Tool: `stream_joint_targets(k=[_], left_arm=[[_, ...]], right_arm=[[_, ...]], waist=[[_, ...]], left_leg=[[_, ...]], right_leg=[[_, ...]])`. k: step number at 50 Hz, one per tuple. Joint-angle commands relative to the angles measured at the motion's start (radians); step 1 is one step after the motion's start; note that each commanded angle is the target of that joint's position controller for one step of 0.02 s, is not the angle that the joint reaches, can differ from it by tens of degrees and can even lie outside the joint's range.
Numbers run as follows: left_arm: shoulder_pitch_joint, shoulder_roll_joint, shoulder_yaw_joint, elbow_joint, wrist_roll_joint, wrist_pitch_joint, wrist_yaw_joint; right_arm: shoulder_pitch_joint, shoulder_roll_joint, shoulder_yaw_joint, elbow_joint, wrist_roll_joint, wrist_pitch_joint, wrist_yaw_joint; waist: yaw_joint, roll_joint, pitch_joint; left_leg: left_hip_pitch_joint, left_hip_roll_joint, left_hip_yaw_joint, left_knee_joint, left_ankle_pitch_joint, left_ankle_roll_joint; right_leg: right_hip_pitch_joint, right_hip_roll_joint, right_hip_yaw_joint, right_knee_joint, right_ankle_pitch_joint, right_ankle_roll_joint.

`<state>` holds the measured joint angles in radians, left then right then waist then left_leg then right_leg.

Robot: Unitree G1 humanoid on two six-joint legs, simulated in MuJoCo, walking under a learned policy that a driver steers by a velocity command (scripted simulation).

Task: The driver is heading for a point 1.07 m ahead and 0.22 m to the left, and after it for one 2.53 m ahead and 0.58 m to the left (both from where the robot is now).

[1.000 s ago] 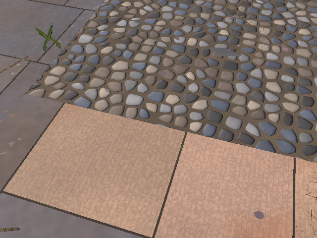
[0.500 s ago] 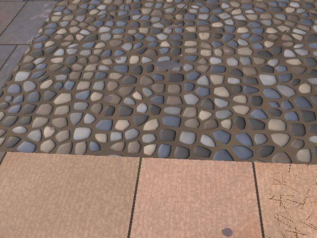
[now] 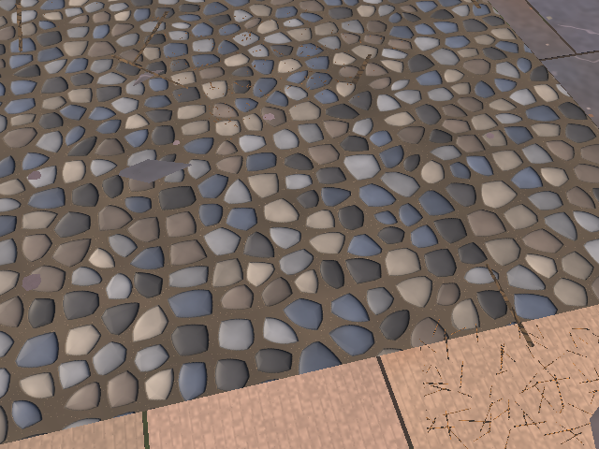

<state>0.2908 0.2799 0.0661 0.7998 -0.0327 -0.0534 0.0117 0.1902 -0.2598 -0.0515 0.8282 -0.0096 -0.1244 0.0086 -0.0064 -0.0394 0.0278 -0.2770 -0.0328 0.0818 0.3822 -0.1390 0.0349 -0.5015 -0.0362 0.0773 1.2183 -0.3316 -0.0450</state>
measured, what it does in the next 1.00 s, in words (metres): walks ahead, turning left: right foot, then left foot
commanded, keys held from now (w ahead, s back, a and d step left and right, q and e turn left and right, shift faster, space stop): w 0.04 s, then w+q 0.66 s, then q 0.30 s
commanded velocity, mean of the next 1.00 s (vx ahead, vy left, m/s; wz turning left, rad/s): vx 0.43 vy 0.00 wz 0.30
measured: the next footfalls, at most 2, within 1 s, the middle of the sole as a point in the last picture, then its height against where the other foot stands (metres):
right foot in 0.32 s outside the picture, level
left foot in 0.84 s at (253, 405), level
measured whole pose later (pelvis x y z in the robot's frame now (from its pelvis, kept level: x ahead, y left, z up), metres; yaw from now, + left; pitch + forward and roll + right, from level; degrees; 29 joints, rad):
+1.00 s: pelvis +0.47 +0.02 -0.01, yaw +23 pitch +3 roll +0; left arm 0.15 0.29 0.06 0.75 0.00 -0.06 0.04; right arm 0.15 -0.29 -0.08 0.68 0.00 -0.03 0.03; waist 0.00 -0.02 0.08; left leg -0.45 -0.10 0.00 0.51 -0.12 0.10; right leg -0.52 -0.05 0.05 1.26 -0.47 0.05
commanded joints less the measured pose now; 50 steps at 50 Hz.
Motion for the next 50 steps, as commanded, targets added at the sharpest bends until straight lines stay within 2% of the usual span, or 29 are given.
stream_joint_targets(k=[1,4,6,8,11,13,15,16,17,18,19,21,22,24,27,32,35,37,39,40,41,42,43,44,45,46,47,49,50], left_arm=[[0.031,0.012,0.005,-0.080,0.001,0.008,-0.004],[-0.036,0.000,-0.007,-0.114,0.019,0.001,-0.004],[-0.110,0.001,-0.016,-0.137,0.028,-0.015,-0.016],[-0.201,-0.002,-0.024,-0.156,0.025,-0.030,-0.028],[-0.283,0.023,-0.022,-0.191,0.011,-0.042,-0.042],[-0.268,0.061,-0.008,-0.197,0.008,-0.051,-0.046],[-0.091,0.122,0.028,-0.145,0.016,-0.056,-0.036],[0.088,0.193,0.055,-0.115,0.032,-0.054,-0.022],[0.172,0.294,0.074,-0.107,0.054,-0.043,-0.014],[0.200,0.219,0.057,-0.100,0.052,-0.046,-0.020],[0.137,0.155,0.036,-0.101,0.040,-0.051,-0.023],[-0.008,0.071,0.010,-0.106,0.033,-0.057,-0.032],[-0.048,0.048,0.006,-0.101,0.037,-0.063,-0.034],[-0.069,0.047,0.013,-0.082,0.043,-0.077,-0.031],[-0.043,0.072,0.027,-0.048,0.048,-0.082,-0.015],[-0.010,0.119,0.042,-0.014,0.043,-0.068,0.005],[0.033,0.142,0.050,0.008,0.031,-0.054,0.010],[0.025,0.153,0.052,0.013,0.024,-0.036,0.013],[0.009,0.183,0.058,0.008,0.013,-0.018,0.022],[-0.005,0.198,0.062,0.001,0.006,-0.009,0.027],[-0.029,0.202,0.062,-0.008,-0.002,-0.002,0.029],[-0.013,0.181,0.053,-0.016,0.004,-0.008,0.028],[0.067,0.032,0.012,-0.055,0.076,-0.023,0.018],[0.138,0.072,0.002,-0.062,0.049,-0.046,0.004],[0.006,0.139,0.020,-0.080,0.011,-0.052,0.002],[-0.056,0.129,0.015,-0.106,0.007,-0.050,0.010],[-0.063,0.124,0.016,-0.090,0.028,-0.040,0.025],[-0.042,0.145,0.028,-0.098,0.041,-0.007,0.035],[-0.032,0.130,0.027,-0.102,0.044,0.004,0.037]], right_arm=[[0.013,-0.095,-0.025,-0.024,0.006,-0.021,0.005],[0.066,-0.130,-0.034,0.014,0.008,-0.020,0.010],[0.063,-0.142,-0.033,0.019,0.022,-0.007,0.008],[0.087,-0.159,-0.033,0.022,0.035,0.006,0.007],[0.160,-0.190,-0.036,0.047,0.044,0.021,0.006],[0.167,-0.200,-0.037,0.055,0.047,0.033,0.003],[0.156,-0.182,-0.027,0.055,0.042,0.042,-0.001],[0.144,-0.121,-0.004,0.032,0.024,0.037,-0.001],[0.249,0.005,0.030,0.006,0.020,0.021,0.000],[0.253,-0.068,0.012,0.021,0.048,0.010,-0.001],[0.188,-0.133,-0.010,0.003,0.070,0.011,-0.002],[0.113,-0.122,-0.017,-0.012,0.045,0.028,-0.011],[0.126,-0.110,-0.023,-0.009,0.041,0.043,-0.010],[0.133,-0.068,-0.020,-0.013,0.045,0.069,-0.004],[0.085,-0.049,-0.021,-0.043,0.038,0.086,-0.002],[-0.071,-0.030,-0.011,-0.103,0.029,0.082,0.027],[-0.171,-0.028,-0.006,-0.149,0.029,0.081,0.045],[-0.203,-0.035,-0.008,-0.177,0.025,0.079,0.057],[-0.167,-0.064,-0.024,-0.194,0.020,0.078,0.064],[-0.092,-0.089,-0.039,-0.182,0.022,0.079,0.064],[0.045,-0.134,-0.065,-0.150,0.024,0.077,0.058],[0.159,-0.206,-0.096,-0.123,0.018,0.081,0.035],[0.148,-0.326,-0.111,-0.127,0.009,0.091,0.011],[0.141,-0.325,-0.100,-0.189,-0.008,0.081,0.021],[0.131,-0.259,-0.087,-0.199,-0.004,0.080,0.030],[0.068,-0.212,-0.075,-0.198,0.017,0.076,0.029],[0.008,-0.174,-0.065,-0.206,0.031,0.078,0.023],[-0.044,-0.155,-0.058,-0.226,0.013,0.085,0.014],[-0.050,-0.160,-0.060,-0.228,0.005,0.085,0.013]], waist=[[0.011,0.104,-0.027],[0.007,0.069,-0.011],[-0.002,0.070,0.005],[-0.034,0.076,0.022],[-0.058,0.105,0.026],[-0.029,0.131,0.012],[0.072,0.121,-0.083],[0.152,0.055,-0.218],[0.116,-0.219,-0.354],[0.135,-0.197,-0.400],[0.118,-0.143,-0.259],[0.057,-0.075,-0.121],[0.024,-0.091,-0.087],[-0.004,-0.069,-0.056],[-0.008,-0.023,-0.016],[0.036,-0.011,0.036],[0.072,0.000,0.070],[0.068,-0.007,0.085],[0.034,-0.046,0.026],[-0.007,-0.064,-0.027],[-0.082,-0.049,-0.100],[-0.138,0.016,-0.170],[-0.023,0.314,-0.243],[-0.030,0.257,-0.512],[-0.086,0.107,-0.467],[-0.058,0.075,-0.324],[-0.023,0.020,-0.232],[0.034,0.061,-0.182],[0.047,0.072,-0.177]], left_leg=[[0.114,0.288,-0.239,-0.245,0.084,0.180],[0.126,0.290,-0.190,-0.270,0.156,0.213],[0.126,0.258,-0.145,-0.269,0.182,0.202],[0.101,0.226,-0.111,-0.250,0.177,0.180],[0.157,0.263,-0.158,-0.207,0.130,0.163],[0.197,0.291,-0.197,-0.153,0.109,0.140],[0.153,0.234,-0.159,0.054,0.255,0.094],[0.001,0.170,-0.102,0.332,0.145,0.049],[-0.371,0.024,-0.047,0.712,-0.324,-0.018],[-0.468,0.030,-0.196,0.892,-0.435,-0.013],[-0.537,0.075,-0.208,0.943,-0.360,0.000],[-0.484,0.146,-0.183,0.872,-0.204,0.000],[-0.430,0.168,-0.192,0.835,-0.156,-0.002],[-0.382,0.172,-0.187,0.810,-0.101,-0.008],[-0.444,0.168,-0.204,0.729,-0.009,-0.019],[-0.443,0.153,-0.140,0.454,0.184,-0.015],[-0.456,0.146,-0.090,0.357,0.169,0.005],[-0.432,0.124,-0.044,0.297,0.112,0.022],[-0.320,0.060,0.017,0.279,0.029,0.049],[-0.223,0.016,0.043,0.265,-0.001,0.067],[-0.046,-0.029,0.051,0.184,0.066,0.097],[0.192,-0.012,-0.027,0.115,0.274,0.136],[0.491,0.252,-0.381,0.221,0.807,0.243],[0.644,0.433,-0.794,0.115,0.703,0.446],[0.582,0.382,-0.693,0.052,0.633,0.393],[0.450,0.329,-0.570,0.035,0.537,0.341],[0.306,0.283,-0.499,0.014,0.488,0.297],[0.100,0.240,-0.440,-0.034,0.475,0.274],[0.051,0.227,-0.419,-0.041,0.507,0.273]], right_leg=[[-0.152,-0.102,0.038,-0.029,0.052,0.004],[-0.197,-0.100,0.042,-0.186,0.142,0.012],[-0.178,-0.104,-0.014,-0.346,0.248,0.015],[-0.110,-0.071,-0.063,-0.488,0.314,0.025],[-0.063,-0.039,-0.071,-0.604,0.293,0.030],[0.000,-0.019,-0.068,-0.674,0.249,0.012],[0.278,0.020,-0.094,-0.734,0.234,-0.024],[0.547,-0.115,0.035,-0.717,0.235,-0.081],[0.874,-0.387,0.447,-0.787,0.137,-0.212],[0.843,-0.411,0.635,-0.892,0.025,-0.243],[0.741,-0.381,0.487,-0.903,0.022,-0.205],[0.510,-0.294,0.252,-0.962,0.135,-0.160],[0.435,-0.263,0.167,-1.001,0.184,-0.144],[0.368,-0.245,0.065,-1.050,0.290,-0.145],[0.379,-0.247,-0.047,-1.073,0.398,-0.148],[0.413,-0.237,-0.189,-1.093,0.376,-0.122],[0.482,-0.258,-0.234,-1.078,0.373,-0.112],[0.520,-0.259,-0.273,-1.005,0.545,-0.090],[0.545,-0.254,-0.296,-0.871,0.872,-0.063],[0.545,-0.242,-0.302,-0.759,1.004,-0.047],[0.508,-0.208,-0.317,-0.578,1.012,-0.019],[0.351,-0.153,-0.324,-0.322,0.784,0.045],[-0.018,-0.012,-0.293,0.044,-0.275,0.108],[-0.153,0.080,-0.040,0.271,-0.425,0.126],[-0.195,0.034,0.033,0.275,-0.320,0.106],[-0.238,0.003,0.013,0.197,-0.217,0.092],[-0.215,-0.034,0.011,0.132,-0.152,0.098],[-0.093,-0.051,0.021,0.049,-0.094,0.095],[-0.065,-0.042,0.011,0.012,-0.086,0.099]])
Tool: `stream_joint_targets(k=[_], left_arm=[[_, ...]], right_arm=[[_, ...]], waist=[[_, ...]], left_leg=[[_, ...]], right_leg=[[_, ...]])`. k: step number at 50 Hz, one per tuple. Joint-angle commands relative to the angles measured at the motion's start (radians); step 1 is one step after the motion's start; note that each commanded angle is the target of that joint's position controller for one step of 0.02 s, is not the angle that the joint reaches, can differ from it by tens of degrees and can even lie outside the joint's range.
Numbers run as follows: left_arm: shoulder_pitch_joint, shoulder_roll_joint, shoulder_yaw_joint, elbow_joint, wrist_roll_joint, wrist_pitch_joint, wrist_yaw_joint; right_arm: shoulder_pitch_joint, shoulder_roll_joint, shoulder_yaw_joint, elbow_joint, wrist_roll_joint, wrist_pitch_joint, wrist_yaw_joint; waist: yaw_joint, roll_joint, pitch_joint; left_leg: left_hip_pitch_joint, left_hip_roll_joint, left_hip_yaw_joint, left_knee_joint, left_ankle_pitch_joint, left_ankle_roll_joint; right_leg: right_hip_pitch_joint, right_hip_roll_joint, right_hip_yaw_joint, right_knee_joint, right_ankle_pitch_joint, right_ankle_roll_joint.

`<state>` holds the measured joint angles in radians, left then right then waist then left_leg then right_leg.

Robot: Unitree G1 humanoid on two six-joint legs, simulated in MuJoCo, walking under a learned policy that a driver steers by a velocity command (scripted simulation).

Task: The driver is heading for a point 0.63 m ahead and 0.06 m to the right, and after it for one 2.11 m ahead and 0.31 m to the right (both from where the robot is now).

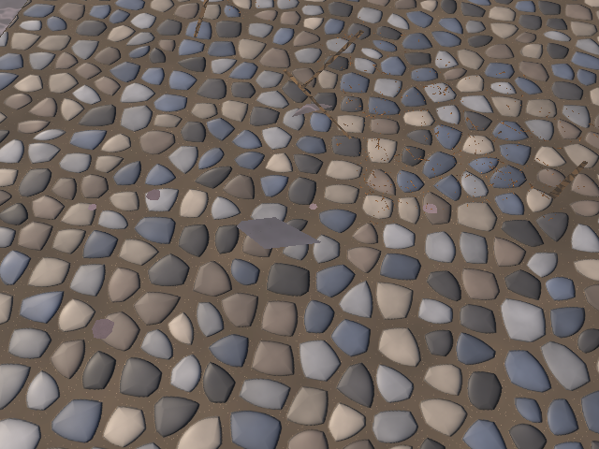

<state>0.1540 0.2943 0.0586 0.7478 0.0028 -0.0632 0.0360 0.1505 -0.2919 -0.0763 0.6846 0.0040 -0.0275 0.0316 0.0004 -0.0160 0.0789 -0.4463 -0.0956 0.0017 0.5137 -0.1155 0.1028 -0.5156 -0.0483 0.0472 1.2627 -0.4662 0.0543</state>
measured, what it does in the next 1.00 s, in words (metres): walks ahead: right foot, then right foot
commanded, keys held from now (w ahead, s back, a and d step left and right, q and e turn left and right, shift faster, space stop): q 0.26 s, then e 0.16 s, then w+e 0.58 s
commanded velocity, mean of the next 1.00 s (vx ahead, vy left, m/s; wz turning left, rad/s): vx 0.22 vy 0.00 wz -0.02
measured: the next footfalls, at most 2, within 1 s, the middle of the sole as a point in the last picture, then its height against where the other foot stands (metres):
right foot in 0.36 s outside the picture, level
right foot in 1.00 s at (414, 439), level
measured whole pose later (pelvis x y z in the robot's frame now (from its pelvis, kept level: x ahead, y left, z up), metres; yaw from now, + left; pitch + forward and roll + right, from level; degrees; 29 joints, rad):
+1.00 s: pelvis +0.27 -0.10 -0.01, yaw -6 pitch +3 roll +2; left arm 0.08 0.30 0.05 0.55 -0.03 -0.03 -0.06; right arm 0.41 -0.32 -0.08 0.81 0.02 -0.06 -0.01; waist -0.09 -0.02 0.03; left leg 0.07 0.09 0.16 0.41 -0.49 -0.08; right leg -0.57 -0.03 -0.04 0.66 -0.17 -0.07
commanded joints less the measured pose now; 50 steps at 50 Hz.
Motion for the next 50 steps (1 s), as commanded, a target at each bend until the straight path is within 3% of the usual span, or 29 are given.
stream_joint_targets(k=[1,4,7,10,13,16,17,18,19,20,21,22,23,25,27,29,31,32,33,34,35,36,39,43,45,46,48,49,50], left_arm=[[0.109,0.098,0.030,-0.051,0.012,0.020,0.015],[0.072,0.075,0.021,-0.065,0.018,0.032,0.022],[0.011,0.075,0.019,-0.084,0.012,0.045,0.021],[-0.048,0.073,0.018,-0.106,0.005,0.043,0.014],[-0.065,0.080,0.021,-0.117,-0.001,0.026,0.004],[-0.002,0.068,0.018,-0.099,0.000,0.011,-0.016],[0.017,0.055,0.013,-0.093,0.006,0.006,-0.025],[0.008,0.080,0.013,-0.104,0.028,0.004,-0.029],[-0.072,0.131,0.015,-0.121,0.047,0.008,-0.027],[-0.082,0.039,-0.008,-0.114,0.056,0.011,-0.030],[-0.095,0.022,-0.014,-0.119,0.040,0.011,-0.039],[-0.057,0.048,-0.004,-0.105,0.023,0.014,-0.042],[-0.030,0.083,0.002,-0.104,0.008,0.017,-0.042],[-0.012,0.132,0.012,-0.109,0.000,0.028,-0.031],[0.015,0.129,0.014,-0.121,-0.008,0.034,-0.021],[0.027,0.120,0.016,-0.134,-0.019,0.035,-0.018],[-0.009,0.092,0.011,-0.167,-0.026,0.034,-0.019],[-0.046,0.062,0.004,-0.195,-0.030,0.029,-0.020],[-0.070,0.020,-0.004,-0.224,-0.039,0.018,-0.022],[-0.094,0.042,-0.001,-0.257,-0.047,0.008,-0.028],[-0.096,0.077,0.011,-0.256,-0.044,0.001,-0.032],[-0.067,0.070,0.012,-0.241,-0.043,0.000,-0.037],[-0.071,0.046,0.005,-0.236,-0.034,0.009,-0.060],[-0.129,0.007,-0.015,-0.255,-0.028,0.012,-0.090],[-0.143,0.020,-0.013,-0.262,-0.032,0.014,-0.098],[-0.146,0.036,-0.007,-0.267,-0.032,0.016,-0.100],[-0.093,0.081,0.016,-0.265,-0.028,0.022,-0.098],[0.011,0.114,0.039,-0.237,-0.025,0.027,-0.093],[0.173,0.169,0.072,-0.193,-0.029,0.035,-0.081]], right_arm=[[-0.006,-0.138,-0.038,-0.083,-0.011,-0.013,-0.014],[0.014,-0.161,-0.046,-0.080,-0.002,0.000,-0.035],[0.008,-0.161,-0.044,-0.093,0.009,0.026,-0.055],[0.008,-0.160,-0.044,-0.105,0.007,0.043,-0.065],[0.020,-0.160,-0.044,-0.111,0.003,0.053,-0.064],[0.008,-0.112,-0.020,-0.115,0.001,0.058,-0.062],[0.018,-0.078,-0.005,-0.107,0.002,0.059,-0.061],[0.078,-0.027,0.014,-0.094,-0.015,0.055,-0.060],[0.174,-0.010,0.018,-0.082,-0.029,0.044,-0.055],[0.142,-0.050,0.011,-0.078,-0.042,0.036,-0.053],[0.102,-0.074,0.004,-0.073,-0.042,0.033,-0.052],[0.056,-0.069,0.003,-0.070,-0.043,0.034,-0.049],[0.023,-0.070,0.000,-0.076,-0.040,0.039,-0.045],[0.012,-0.058,0.000,-0.085,-0.023,0.030,-0.041],[0.030,-0.047,-0.002,-0.079,-0.013,-0.003,-0.040],[0.037,-0.033,-0.004,-0.073,-0.007,-0.038,-0.034],[0.085,-0.040,-0.014,-0.060,-0.004,-0.063,-0.029],[0.144,-0.069,-0.026,-0.047,-0.005,-0.071,-0.030],[0.232,-0.116,-0.040,-0.022,-0.008,-0.072,-0.031],[0.262,-0.169,-0.057,-0.005,-0.008,-0.072,-0.028],[0.275,-0.138,-0.052,-0.002,-0.009,-0.074,-0.034],[0.273,-0.113,-0.043,0.000,-0.008,-0.075,-0.041],[0.203,-0.095,-0.029,0.002,-0.006,-0.062,-0.044],[0.163,-0.139,-0.033,0.028,-0.001,-0.054,-0.045],[0.175,-0.175,-0.040,0.044,0.011,-0.053,-0.042],[0.187,-0.191,-0.044,0.053,0.017,-0.052,-0.039],[0.185,-0.217,-0.050,0.062,0.025,-0.047,-0.039],[0.181,-0.219,-0.050,0.064,0.027,-0.044,-0.041],[0.206,-0.190,-0.039,0.060,0.018,-0.045,-0.046]], waist=[[0.045,0.053,-0.232],[0.034,0.068,-0.251],[0.014,0.100,-0.242],[-0.009,0.137,-0.202],[-0.024,0.168,-0.195],[-0.001,0.172,-0.237],[0.016,0.155,-0.232],[-0.013,0.077,-0.239],[-0.121,-0.145,-0.206],[-0.100,-0.197,-0.195],[-0.084,-0.153,-0.173],[-0.053,-0.126,-0.187],[-0.033,-0.119,-0.159],[-0.034,-0.142,-0.066],[-0.031,-0.164,-0.029],[-0.034,-0.149,-0.039],[-0.066,-0.087,-0.059],[-0.092,-0.006,-0.057],[-0.109,0.135,-0.058],[-0.103,0.241,0.003],[-0.105,0.168,0.026],[-0.090,0.105,0.010],[-0.070,0.094,-0.002],[-0.081,0.110,-0.008],[-0.083,0.118,-0.015],[-0.081,0.124,-0.017],[-0.028,0.136,-0.052],[0.038,0.117,-0.112],[0.113,0.088,-0.195]], left_leg=[[0.190,0.277,-0.314,-0.170,0.526,0.202],[0.184,0.252,-0.303,-0.157,0.496,0.184],[0.178,0.223,-0.343,-0.166,0.203,0.142],[0.167,0.206,-0.402,-0.176,-0.023,0.119],[0.196,0.212,-0.458,-0.139,0.018,0.118],[0.237,0.220,-0.436,-0.048,0.203,0.093],[0.205,0.194,-0.411,-0.026,0.179,0.059],[0.155,0.139,-0.359,0.031,0.019,0.000],[0.095,0.028,-0.218,0.092,-0.258,-0.056],[0.152,0.060,-0.181,0.065,-0.298,-0.101],[0.217,0.077,-0.172,0.007,-0.210,-0.113],[0.253,0.056,-0.143,-0.006,-0.171,-0.115],[0.262,0.041,-0.118,0.005,-0.194,-0.110],[0.221,0.025,-0.052,0.048,-0.287,-0.095],[0.171,0.032,-0.020,0.057,-0.297,-0.082],[0.188,0.051,-0.029,0.025,-0.281,-0.068],[0.302,0.098,-0.075,-0.039,-0.302,-0.041],[0.389,0.168,-0.180,-0.113,-0.388,-0.006],[0.499,0.287,-0.372,-0.223,-0.509,0.057],[0.525,0.460,-0.598,-0.299,-0.503,0.155],[0.539,0.516,-0.624,-0.290,-0.404,0.196],[0.567,0.498,-0.554,-0.276,-0.323,0.182],[0.532,0.406,-0.289,-0.313,-0.088,0.098],[0.384,0.317,-0.029,-0.330,0.064,0.044],[0.355,0.318,0.029,-0.321,0.084,0.025],[0.361,0.335,0.039,-0.310,0.119,0.021],[0.387,0.350,0.090,-0.193,0.401,-0.002],[0.374,0.330,0.141,-0.037,0.554,-0.026],[0.270,0.299,0.170,0.179,0.596,-0.055]], right_leg=[[-0.034,-0.021,0.034,-0.075,0.060,0.004],[-0.052,0.006,0.036,-0.194,0.122,0.026],[-0.064,0.023,0.054,-0.303,0.197,0.035],[-0.050,0.044,0.067,-0.422,0.218,0.032],[0.002,0.068,0.070,-0.523,0.172,0.021],[0.145,0.051,0.028,-0.703,0.232,-0.011],[0.252,0.032,0.025,-0.848,0.372,-0.034],[0.354,-0.076,0.135,-0.898,0.502,-0.076],[0.361,-0.195,0.276,-0.884,0.725,-0.179],[0.264,-0.232,0.337,-0.913,0.653,-0.265],[0.234,-0.162,0.288,-0.906,0.540,-0.230],[0.233,-0.092,0.233,-0.901,0.341,-0.177],[0.196,-0.066,0.228,-0.923,0.131,-0.158],[0.119,-0.065,0.286,-0.986,-0.176,-0.171],[0.132,-0.086,0.360,-1.004,-0.242,-0.203],[0.145,-0.081,0.394,-0.980,-0.234,-0.222],[0.071,-0.024,0.340,-0.894,-0.173,-0.195],[-0.032,0.040,0.253,-0.763,-0.111,-0.159],[-0.174,0.118,0.113,-0.548,-0.042,-0.119],[-0.338,0.095,0.055,-0.389,-0.078,-0.113],[-0.424,0.035,0.083,-0.232,-0.100,-0.106],[-0.458,0.015,0.102,-0.158,-0.054,-0.106],[-0.431,-0.034,0.071,-0.162,0.105,-0.082],[-0.208,-0.039,-0.040,-0.388,0.302,-0.047],[-0.093,-0.017,-0.084,-0.496,0.328,-0.061],[-0.055,-0.004,-0.103,-0.522,0.324,-0.076],[0.062,0.051,-0.145,-0.579,0.291,-0.123],[0.210,0.097,-0.174,-0.626,0.311,-0.154],[0.451,0.139,-0.168,-0.631,0.319,-0.192]])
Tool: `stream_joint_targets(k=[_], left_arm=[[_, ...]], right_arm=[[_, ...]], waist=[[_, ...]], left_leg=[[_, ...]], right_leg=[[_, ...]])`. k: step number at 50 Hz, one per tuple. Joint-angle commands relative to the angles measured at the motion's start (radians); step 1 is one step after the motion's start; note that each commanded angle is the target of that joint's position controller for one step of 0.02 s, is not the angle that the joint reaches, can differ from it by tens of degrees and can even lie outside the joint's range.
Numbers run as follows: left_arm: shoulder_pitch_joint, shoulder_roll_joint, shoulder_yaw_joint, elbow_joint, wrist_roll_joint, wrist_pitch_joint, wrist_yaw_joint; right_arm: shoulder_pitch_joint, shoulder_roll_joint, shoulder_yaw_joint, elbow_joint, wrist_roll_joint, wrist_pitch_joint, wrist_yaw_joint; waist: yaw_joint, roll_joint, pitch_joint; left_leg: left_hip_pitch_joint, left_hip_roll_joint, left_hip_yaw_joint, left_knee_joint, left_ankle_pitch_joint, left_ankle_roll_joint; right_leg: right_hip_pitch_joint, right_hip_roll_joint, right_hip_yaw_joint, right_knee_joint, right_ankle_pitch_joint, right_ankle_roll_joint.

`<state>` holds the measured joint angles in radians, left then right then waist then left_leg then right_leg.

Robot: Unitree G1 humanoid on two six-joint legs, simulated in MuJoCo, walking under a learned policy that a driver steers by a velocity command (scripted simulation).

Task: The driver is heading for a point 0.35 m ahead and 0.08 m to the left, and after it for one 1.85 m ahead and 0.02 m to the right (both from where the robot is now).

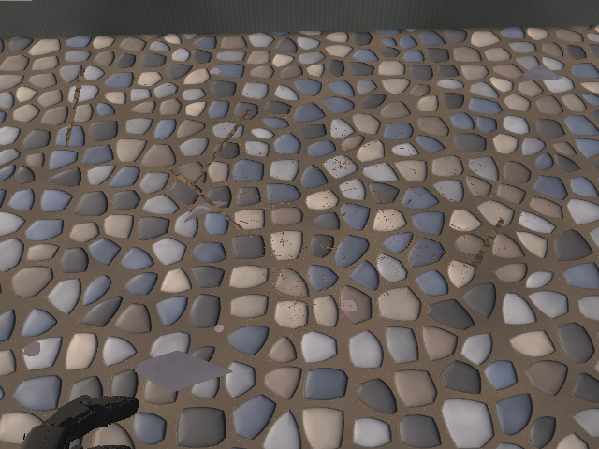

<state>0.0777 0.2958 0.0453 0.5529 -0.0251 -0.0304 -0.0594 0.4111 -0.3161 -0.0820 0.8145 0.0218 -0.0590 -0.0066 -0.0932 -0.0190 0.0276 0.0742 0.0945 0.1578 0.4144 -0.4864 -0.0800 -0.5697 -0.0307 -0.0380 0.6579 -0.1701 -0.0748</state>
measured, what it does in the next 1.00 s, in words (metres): walks ahead: left foot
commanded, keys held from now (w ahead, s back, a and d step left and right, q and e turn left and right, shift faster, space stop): w+q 0.68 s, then w+e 0.32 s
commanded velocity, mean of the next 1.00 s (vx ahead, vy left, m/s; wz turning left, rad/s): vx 0.49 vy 0.00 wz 0.16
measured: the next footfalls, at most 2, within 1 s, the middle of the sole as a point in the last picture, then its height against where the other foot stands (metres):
left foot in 0.60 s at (252, 438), level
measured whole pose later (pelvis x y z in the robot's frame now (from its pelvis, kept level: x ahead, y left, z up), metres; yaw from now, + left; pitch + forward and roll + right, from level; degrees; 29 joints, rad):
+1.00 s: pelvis +0.57 +0.01 +0.02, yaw +11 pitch +2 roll +2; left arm 0.16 0.27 0.02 0.70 -0.02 -0.08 -0.03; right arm 0.28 -0.28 -0.04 0.77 0.00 -0.08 0.02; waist -0.06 -0.05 0.02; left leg 0.01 -0.08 0.02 0.26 -0.31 0.05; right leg -0.66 -0.09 0.02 0.61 0.09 -0.01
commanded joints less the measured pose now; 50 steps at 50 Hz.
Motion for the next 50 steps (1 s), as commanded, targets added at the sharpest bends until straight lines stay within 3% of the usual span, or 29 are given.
stream_joint_targets(k=[1,2,3,4,5,6,7,9,13,18,23,26,28,29,30,31,32,33,34,35,36,39,41,44,47,50], left_arm=[[0.393,0.235,0.103,0.022,-0.006,0.011,0.038],[0.369,0.304,0.091,0.003,0.002,-0.003,0.033],[0.365,0.209,0.072,0.004,0.007,-0.019,0.023],[0.314,0.183,0.060,0.018,0.013,-0.031,0.021],[0.251,0.155,0.049,0.020,0.017,-0.040,0.021],[0.194,0.125,0.040,0.023,0.030,-0.047,0.018],[0.160,0.099,0.033,0.024,0.039,-0.056,0.018],[0.145,0.086,0.031,0.048,0.036,-0.079,0.019],[0.193,0.089,0.038,0.106,0.042,-0.090,0.036],[0.206,0.105,0.039,0.144,0.036,-0.086,0.059],[0.279,0.124,0.049,0.200,0.026,-0.052,0.072],[0.267,0.160,0.057,0.200,0.024,-0.021,0.090],[0.248,0.190,0.061,0.192,0.025,-0.006,0.105],[0.220,0.193,0.060,0.183,0.020,-0.005,0.107],[0.218,0.159,0.043,0.163,0.030,-0.021,0.105],[0.310,0.021,0.000,0.118,0.047,-0.054,0.080],[0.238,0.108,0.012,0.108,0.018,-0.101,0.054],[0.139,0.136,0.017,0.068,-0.019,-0.119,0.045],[0.115,0.117,0.011,0.055,-0.006,-0.127,0.046],[0.129,0.122,0.017,0.075,0.019,-0.118,0.051],[0.162,0.121,0.020,0.089,0.024,-0.102,0.048],[0.203,0.082,0.009,0.110,0.026,-0.064,0.052],[0.143,0.058,-0.003,0.094,0.025,-0.053,0.060],[0.050,0.042,-0.011,0.086,0.017,-0.058,0.053],[-0.018,0.047,-0.008,0.065,0.001,-0.066,0.035],[-0.053,0.060,0.000,0.035,0.001,-0.066,0.013]], right_arm=[[-0.027,-0.077,0.000,-0.094,-0.039,-0.021,-0.004],[0.063,0.002,0.032,-0.128,-0.028,-0.047,0.007],[-0.061,-0.122,0.003,-0.120,0.021,-0.060,0.013],[-0.131,-0.135,0.001,-0.145,0.039,-0.063,0.013],[-0.148,-0.117,0.008,-0.136,0.022,-0.061,0.003],[-0.137,-0.110,0.005,-0.124,0.004,-0.051,-0.002],[-0.095,-0.107,0.003,-0.106,0.005,-0.035,0.001],[-0.059,-0.077,0.005,-0.075,0.006,-0.006,0.001],[-0.160,-0.049,0.006,-0.087,0.002,0.004,0.002],[-0.267,-0.021,0.014,-0.110,0.001,-0.014,0.030],[-0.392,0.010,0.033,-0.181,0.000,-0.019,0.066],[-0.388,-0.008,0.025,-0.217,0.000,-0.019,0.085],[-0.261,-0.060,-0.001,-0.206,0.001,-0.011,0.081],[-0.109,-0.117,-0.029,-0.179,0.002,-0.010,0.068],[0.045,-0.194,-0.055,-0.158,-0.001,0.001,0.046],[0.013,-0.264,-0.068,-0.177,0.004,-0.003,0.036],[0.038,-0.183,-0.046,-0.176,-0.003,-0.006,0.034],[0.006,-0.135,-0.033,-0.181,-0.009,-0.008,0.030],[-0.065,-0.115,-0.026,-0.188,-0.006,-0.011,0.033],[-0.135,-0.062,-0.010,-0.198,-0.006,-0.013,0.031],[-0.172,-0.041,0.002,-0.212,-0.020,-0.012,0.027],[-0.171,-0.073,0.001,-0.177,-0.022,-0.027,0.024],[-0.154,-0.099,-0.004,-0.151,-0.024,-0.033,0.019],[-0.140,-0.102,0.002,-0.124,-0.024,-0.035,0.017],[-0.099,-0.124,-0.001,-0.090,-0.019,-0.035,0.022],[-0.092,-0.133,-0.008,-0.066,-0.014,-0.021,0.017]], waist=[[0.246,-0.109,-0.229],[0.154,-0.294,-0.414],[0.224,-0.113,-0.359],[0.205,-0.104,-0.205],[0.165,-0.032,-0.136],[0.122,-0.039,-0.092],[0.085,-0.068,-0.086],[0.062,-0.065,-0.079],[0.094,-0.019,-0.001],[0.135,-0.018,0.033],[0.185,0.002,0.079],[0.153,-0.041,0.021],[0.071,-0.096,-0.075],[-0.019,-0.077,-0.153],[-0.088,0.027,-0.254],[0.030,0.293,-0.352],[-0.041,0.149,-0.433],[-0.040,0.088,-0.287],[0.022,-0.024,-0.160],[0.062,-0.042,-0.119],[0.092,-0.008,-0.084],[0.114,0.040,-0.051],[0.092,0.059,-0.024],[0.043,0.074,-0.007],[0.003,0.081,0.001],[0.006,0.078,0.022]], left_leg=[[-0.530,0.058,0.012,0.636,0.432,0.082],[-0.773,-0.104,-0.161,0.923,-0.125,0.054],[-0.859,-0.064,-0.263,1.012,-0.040,0.068],[-0.913,-0.023,-0.236,0.987,0.050,0.090],[-0.858,0.028,-0.233,0.917,0.140,0.101],[-0.793,0.059,-0.238,0.857,0.203,0.104],[-0.726,0.080,-0.250,0.830,0.250,0.106],[-0.691,0.078,-0.244,0.794,0.299,0.094],[-0.814,0.034,-0.297,0.630,0.464,0.074],[-0.787,-0.013,-0.241,0.351,0.678,0.082],[-0.879,-0.029,-0.170,0.213,0.577,0.116],[-0.783,-0.099,-0.068,0.192,0.416,0.159],[-0.587,-0.165,-0.030,0.204,0.321,0.207],[-0.353,-0.187,-0.054,0.126,0.378,0.249],[-0.032,-0.047,-0.280,0.090,0.400,0.318],[0.334,0.228,-0.880,0.021,0.337,0.548],[0.378,0.236,-0.974,-0.075,0.231,0.544],[0.264,0.198,-0.806,-0.093,0.244,0.481],[0.084,0.150,-0.692,-0.113,0.343,0.438],[-0.025,0.119,-0.588,-0.126,0.449,0.406],[-0.128,0.097,-0.525,-0.154,0.532,0.399],[-0.282,0.080,-0.396,-0.208,0.690,0.393],[-0.313,0.055,-0.309,-0.231,0.694,0.365],[-0.304,0.011,-0.207,-0.240,0.609,0.303],[-0.202,0.064,-0.207,-0.241,0.541,0.287],[-0.054,0.128,-0.203,-0.191,0.598,0.265]], right_leg=[[0.789,-0.076,0.227,-0.060,0.006,-0.136],[0.938,-0.329,0.860,-0.314,-0.307,-0.303],[0.875,-0.332,0.866,-0.406,-0.422,-0.260],[0.742,-0.316,0.705,-0.395,-0.358,-0.219],[0.588,-0.278,0.573,-0.388,-0.232,-0.187],[0.467,-0.231,0.461,-0.393,-0.113,-0.168],[0.397,-0.201,0.384,-0.424,-0.056,-0.157],[0.351,-0.186,0.287,-0.475,0.033,-0.160],[0.401,-0.164,0.122,-0.517,0.198,-0.122],[0.474,-0.151,-0.015,-0.550,0.274,-0.055],[0.682,-0.208,-0.069,-0.484,0.461,-0.045],[0.746,-0.218,-0.110,-0.334,0.886,-0.031],[0.732,-0.216,-0.128,-0.119,1.159,-0.022],[0.634,-0.187,-0.145,0.086,1.102,-0.007],[0.386,-0.131,-0.143,0.392,0.721,0.024],[-0.094,0.124,-0.035,0.806,-0.346,0.106],[-0.212,0.084,0.186,0.867,-0.359,0.079],[-0.253,0.027,0.189,0.799,-0.281,0.061],[-0.230,-0.013,0.165,0.674,-0.224,0.054],[-0.176,-0.059,0.144,0.574,-0.183,0.062],[-0.109,-0.079,0.129,0.546,-0.162,0.074],[-0.050,-0.106,0.084,0.442,-0.100,0.120],[-0.063,-0.115,0.069,0.319,0.022,0.131],[-0.018,-0.089,0.042,0.086,0.258,0.110],[-0.022,-0.062,0.042,-0.029,0.336,0.082],[-0.102,-0.044,0.059,-0.076,0.221,0.037]])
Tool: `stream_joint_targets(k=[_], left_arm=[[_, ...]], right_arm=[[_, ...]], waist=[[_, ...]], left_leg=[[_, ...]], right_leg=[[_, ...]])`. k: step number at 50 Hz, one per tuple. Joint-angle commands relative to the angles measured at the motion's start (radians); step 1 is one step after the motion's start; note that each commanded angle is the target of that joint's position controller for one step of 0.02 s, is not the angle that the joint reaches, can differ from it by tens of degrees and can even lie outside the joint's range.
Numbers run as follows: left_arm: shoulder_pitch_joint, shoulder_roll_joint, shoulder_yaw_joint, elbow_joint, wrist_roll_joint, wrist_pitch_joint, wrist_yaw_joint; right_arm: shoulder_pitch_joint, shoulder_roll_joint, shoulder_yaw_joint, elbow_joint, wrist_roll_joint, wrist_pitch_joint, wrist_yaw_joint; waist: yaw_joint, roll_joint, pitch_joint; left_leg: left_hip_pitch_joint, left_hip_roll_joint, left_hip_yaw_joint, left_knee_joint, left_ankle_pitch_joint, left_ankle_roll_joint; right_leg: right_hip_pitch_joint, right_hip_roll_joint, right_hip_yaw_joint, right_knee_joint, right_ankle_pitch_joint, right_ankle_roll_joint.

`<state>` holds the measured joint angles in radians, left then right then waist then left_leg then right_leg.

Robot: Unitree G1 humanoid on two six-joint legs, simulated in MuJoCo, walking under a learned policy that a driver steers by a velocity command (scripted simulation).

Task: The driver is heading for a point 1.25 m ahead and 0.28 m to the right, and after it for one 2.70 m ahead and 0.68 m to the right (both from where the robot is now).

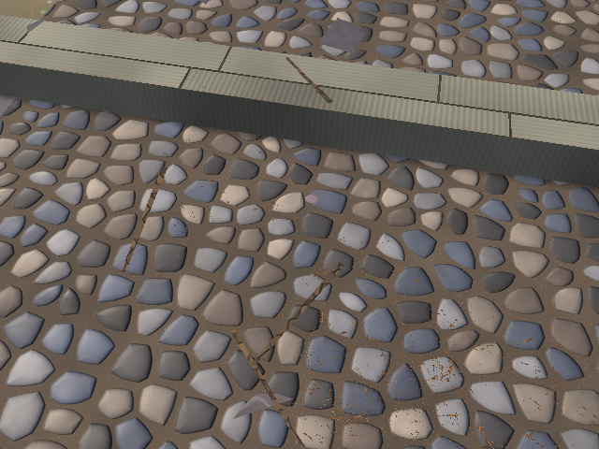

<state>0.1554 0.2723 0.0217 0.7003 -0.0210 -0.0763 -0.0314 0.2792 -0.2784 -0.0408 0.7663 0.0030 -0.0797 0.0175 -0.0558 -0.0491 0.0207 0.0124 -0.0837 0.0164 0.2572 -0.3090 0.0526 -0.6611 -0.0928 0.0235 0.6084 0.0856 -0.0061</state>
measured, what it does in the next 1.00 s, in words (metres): walks ahead, turning right: right foot, then left foot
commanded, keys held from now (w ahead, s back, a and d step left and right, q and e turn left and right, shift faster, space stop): w+e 0.72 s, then w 0.14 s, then w+q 0.14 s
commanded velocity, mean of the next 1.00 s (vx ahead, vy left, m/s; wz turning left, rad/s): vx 0.50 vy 0.00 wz -0.43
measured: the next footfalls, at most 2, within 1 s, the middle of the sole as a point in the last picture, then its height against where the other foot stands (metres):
right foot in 0.10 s outside the picture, level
left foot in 0.58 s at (291, 415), level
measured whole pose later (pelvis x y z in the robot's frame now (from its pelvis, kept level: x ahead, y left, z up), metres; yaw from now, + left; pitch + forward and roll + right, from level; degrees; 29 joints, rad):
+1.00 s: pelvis +0.54 -0.13 +0.00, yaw -28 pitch +2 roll +2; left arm 0.06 0.26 0.03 0.61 -0.02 -0.06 -0.04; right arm 0.40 -0.28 -0.06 0.86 0.03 -0.07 0.01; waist -0.12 -0.04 0.03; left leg 0.00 0.00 0.07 0.27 -0.31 -0.01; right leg -0.60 -0.07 0.04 0.61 -0.06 0.00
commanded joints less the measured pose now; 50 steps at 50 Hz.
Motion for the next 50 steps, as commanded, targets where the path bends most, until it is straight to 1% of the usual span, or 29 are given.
stream_joint_targets(k=[1,3,4,5,6,7,8,9,10,11,13,15,20,23,25,27,28,29,30,31,32,33,34,35,37,41,45,47,50], left_arm=[[-0.122,0.088,0.027,-0.118,0.000,-0.020,-0.021],[-0.020,0.122,0.046,-0.105,0.008,-0.013,-0.024],[0.116,0.158,0.070,-0.073,0.010,-0.009,-0.019],[0.270,0.227,0.096,-0.048,0.010,-0.003,-0.009],[0.309,0.329,0.117,-0.048,0.006,-0.006,-0.006],[0.342,0.235,0.095,-0.056,-0.004,-0.005,-0.005],[0.297,0.194,0.082,-0.060,0.005,-0.003,0.001],[0.238,0.183,0.079,-0.075,0.009,0.000,0.005],[0.183,0.169,0.074,-0.086,0.011,0.003,0.006],[0.150,0.153,0.066,-0.100,0.020,0.003,0.009],[0.119,0.147,0.065,-0.107,0.016,0.004,0.014],[0.127,0.160,0.069,-0.097,0.010,0.003,0.024],[0.178,0.184,0.078,-0.062,-0.001,0.020,0.046],[0.220,0.187,0.081,-0.039,-0.008,0.030,0.048],[0.226,0.178,0.080,-0.032,-0.009,0.037,0.050],[0.205,0.177,0.083,-0.033,-0.005,0.044,0.052],[0.188,0.158,0.077,-0.039,-0.003,0.045,0.051],[0.174,0.113,0.061,-0.053,0.005,0.042,0.046],[0.251,0.052,0.041,-0.073,0.001,0.034,0.045],[0.310,0.074,0.035,-0.089,-0.011,0.027,0.046],[0.263,0.163,0.057,-0.071,-0.017,0.029,0.046],[0.176,0.183,0.065,-0.083,-0.008,0.035,0.045],[0.132,0.170,0.066,-0.095,0.001,0.037,0.042],[0.115,0.156,0.070,-0.102,0.004,0.040,0.038],[0.130,0.110,0.062,-0.102,-0.005,0.047,0.030],[0.072,0.060,0.043,-0.118,0.007,0.043,0.028],[-0.063,0.035,0.024,-0.142,0.015,0.017,0.007],[-0.137,0.035,0.021,-0.162,0.009,0.005,-0.003],[-0.154,0.077,0.037,-0.176,0.000,-0.008,-0.012]], right_arm=[[0.032,-0.176,-0.053,-0.015,0.007,0.006,-0.011],[-0.005,-0.194,-0.060,-0.022,0.008,0.021,-0.023],[-0.024,-0.189,-0.057,-0.030,0.005,0.032,-0.030],[-0.006,-0.158,-0.043,-0.050,-0.011,0.032,-0.041],[0.126,-0.047,-0.004,-0.090,-0.027,0.007,-0.026],[0.079,-0.105,-0.008,-0.075,-0.013,-0.024,-0.009],[-0.012,-0.152,-0.019,-0.105,0.024,-0.045,0.004],[-0.074,-0.143,-0.012,-0.124,0.021,-0.056,0.002],[-0.111,-0.138,-0.015,-0.134,-0.002,-0.060,-0.005],[-0.102,-0.143,-0.022,-0.139,-0.013,-0.053,-0.009],[-0.064,-0.130,-0.021,-0.134,-0.020,-0.034,-0.014],[-0.072,-0.107,-0.015,-0.133,-0.024,-0.018,-0.020],[-0.250,-0.065,0.002,-0.166,-0.017,-0.022,-0.016],[-0.318,-0.082,-0.005,-0.184,-0.003,-0.034,-0.006],[-0.322,-0.105,-0.017,-0.187,0.000,-0.043,0.000],[-0.272,-0.126,-0.032,-0.177,0.004,-0.052,0.001],[-0.197,-0.140,-0.043,-0.157,0.002,-0.056,-0.004],[-0.081,-0.175,-0.059,-0.143,-0.013,-0.061,-0.011],[0.054,-0.254,-0.080,-0.131,-0.032,-0.056,-0.020],[0.111,-0.246,-0.085,-0.099,-0.010,-0.041,-0.011],[0.064,-0.165,-0.065,-0.116,0.003,-0.036,-0.013],[0.025,-0.131,-0.054,-0.121,0.000,-0.027,-0.017],[-0.014,-0.112,-0.046,-0.118,-0.007,-0.022,-0.018],[-0.037,-0.092,-0.039,-0.112,-0.012,-0.022,-0.019],[-0.046,-0.083,-0.036,-0.094,-0.013,-0.029,-0.016],[-0.018,-0.127,-0.050,-0.043,-0.009,-0.039,-0.008],[0.009,-0.156,-0.050,-0.004,0.017,-0.023,-0.008],[0.063,-0.177,-0.053,0.020,0.027,-0.012,-0.007],[0.096,-0.206,-0.059,0.045,0.033,0.005,-0.010]], waist=[[-0.018,0.111,0.025],[0.048,0.134,-0.042],[0.123,0.115,-0.118],[0.181,0.034,-0.224],[0.107,-0.233,-0.347],[0.160,-0.186,-0.435],[0.175,-0.120,-0.294],[0.154,-0.006,-0.205],[0.120,0.061,-0.126],[0.084,0.042,-0.107],[0.049,0.003,-0.088],[0.043,0.002,-0.066],[0.108,-0.030,-0.036],[0.134,-0.040,-0.033],[0.126,-0.050,-0.034],[0.092,-0.079,-0.037],[0.050,-0.079,-0.066],[-0.008,-0.046,-0.164],[-0.020,0.138,-0.314],[-0.005,0.377,-0.362],[-0.020,0.243,-0.225],[-0.027,0.163,-0.120],[-0.010,0.123,-0.049],[0.011,0.133,-0.015],[0.034,0.166,-0.001],[0.038,0.125,0.006],[0.002,0.109,0.022],[-0.025,0.112,0.035],[-0.003,0.139,0.034]], left_leg=[[0.047,0.320,-0.056,-0.003,0.488,0.120],[0.080,0.312,-0.019,0.142,0.804,0.085],[0.044,0.272,0.027,0.325,0.926,0.057],[-0.142,0.233,0.066,0.605,0.747,0.016],[-0.589,0.024,0.039,1.007,0.026,-0.062],[-0.737,0.009,-0.129,1.125,-0.235,-0.056],[-0.818,0.067,-0.145,1.140,-0.166,-0.039],[-0.806,0.110,-0.130,1.074,-0.092,-0.031],[-0.773,0.139,-0.116,0.983,-0.051,-0.035],[-0.705,0.161,-0.119,0.929,-0.022,-0.042],[-0.656,0.170,-0.107,0.851,-0.010,-0.070],[-0.644,0.164,-0.084,0.759,0.028,-0.103],[-0.556,0.103,-0.069,0.401,0.340,-0.131],[-0.514,0.074,-0.085,0.298,0.372,-0.120],[-0.496,0.067,-0.107,0.241,0.322,-0.099],[-0.425,0.067,-0.104,0.209,0.251,-0.067],[-0.314,0.070,-0.087,0.164,0.259,-0.040],[-0.103,0.160,-0.154,0.182,0.245,0.012],[0.255,0.377,-0.450,0.176,0.147,0.133],[0.362,0.514,-0.801,0.083,-0.101,0.224],[0.251,0.488,-0.742,0.048,-0.236,0.191],[0.132,0.445,-0.591,0.039,-0.173,0.150],[0.019,0.400,-0.477,0.012,-0.056,0.134],[-0.052,0.365,-0.393,-0.013,0.033,0.123],[-0.137,0.325,-0.282,-0.059,0.126,0.122],[-0.137,0.327,-0.167,-0.102,0.303,0.164],[-0.140,0.285,-0.072,-0.098,0.368,0.142],[-0.128,0.297,-0.090,-0.087,0.357,0.139],[-0.062,0.339,-0.140,-0.031,0.377,0.118]], right_leg=[[-0.012,0.029,-0.008,-0.033,-0.091,-0.049],[0.120,0.086,-0.059,-0.036,-0.192,-0.087],[0.299,0.133,-0.091,-0.064,-0.173,-0.115],[0.580,0.046,0.056,-0.049,-0.094,-0.167],[0.965,-0.195,0.594,-0.130,-0.278,-0.370],[1.068,-0.228,0.815,-0.273,-0.424,-0.384],[0.983,-0.205,0.675,-0.287,-0.425,-0.328],[0.844,-0.167,0.567,-0.290,-0.345,-0.298],[0.704,-0.134,0.483,-0.303,-0.219,-0.284],[0.613,-0.107,0.431,-0.324,-0.123,-0.282],[0.526,-0.077,0.378,-0.357,-0.035,-0.294],[0.455,-0.055,0.318,-0.370,0.023,-0.295],[0.386,0.019,0.246,-0.352,-0.073,-0.225],[0.430,-0.001,0.312,-0.312,-0.134,-0.209],[0.495,-0.021,0.378,-0.262,-0.166,-0.196],[0.522,-0.031,0.424,-0.204,-0.143,-0.179],[0.508,-0.002,0.413,-0.142,-0.110,-0.158],[0.440,0.045,0.362,0.028,-0.114,-0.125],[0.176,0.168,0.226,0.348,-0.347,-0.055],[-0.058,0.180,0.163,0.570,-0.685,-0.026],[-0.136,0.113,0.178,0.664,-0.617,-0.014],[-0.141,0.080,0.139,0.686,-0.535,-0.007],[-0.121,0.053,0.122,0.655,-0.474,-0.002],[-0.095,0.025,0.118,0.618,-0.432,-0.001],[-0.035,0.002,0.094,0.579,-0.398,0.002],[-0.054,0.000,0.089,0.402,-0.299,0.017],[0.030,0.005,0.010,0.123,-0.115,0.012],[0.077,0.028,-0.015,0.033,-0.103,0.012],[0.139,0.053,-0.005,-0.068,-0.163,-0.011]])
